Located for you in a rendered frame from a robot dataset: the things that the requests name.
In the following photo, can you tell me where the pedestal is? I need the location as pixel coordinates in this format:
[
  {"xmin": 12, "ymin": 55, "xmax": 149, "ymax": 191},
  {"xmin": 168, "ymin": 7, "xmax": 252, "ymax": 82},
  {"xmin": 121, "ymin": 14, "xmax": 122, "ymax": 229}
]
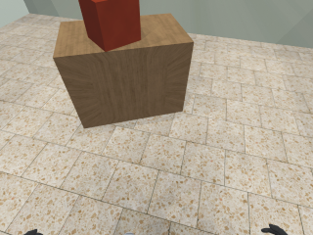
[{"xmin": 53, "ymin": 13, "xmax": 195, "ymax": 129}]

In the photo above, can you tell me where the robot right hand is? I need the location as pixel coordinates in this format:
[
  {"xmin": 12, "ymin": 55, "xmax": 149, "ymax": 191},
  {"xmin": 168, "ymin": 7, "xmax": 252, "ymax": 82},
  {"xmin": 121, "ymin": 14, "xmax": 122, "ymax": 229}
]
[{"xmin": 261, "ymin": 223, "xmax": 288, "ymax": 235}]

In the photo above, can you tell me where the carton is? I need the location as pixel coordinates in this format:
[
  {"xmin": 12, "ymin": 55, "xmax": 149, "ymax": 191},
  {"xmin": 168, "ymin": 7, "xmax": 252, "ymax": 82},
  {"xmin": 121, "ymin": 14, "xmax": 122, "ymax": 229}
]
[{"xmin": 78, "ymin": 0, "xmax": 142, "ymax": 52}]

